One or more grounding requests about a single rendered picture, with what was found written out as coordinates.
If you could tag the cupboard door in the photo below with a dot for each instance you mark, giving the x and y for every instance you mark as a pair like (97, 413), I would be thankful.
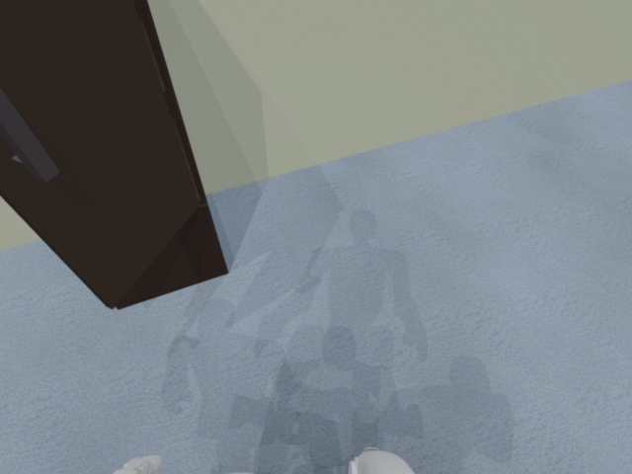
(81, 76)

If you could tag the handle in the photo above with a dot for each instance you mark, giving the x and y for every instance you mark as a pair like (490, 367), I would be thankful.
(29, 152)

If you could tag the right robot thigh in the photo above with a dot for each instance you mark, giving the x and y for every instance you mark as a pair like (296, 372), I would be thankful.
(379, 462)

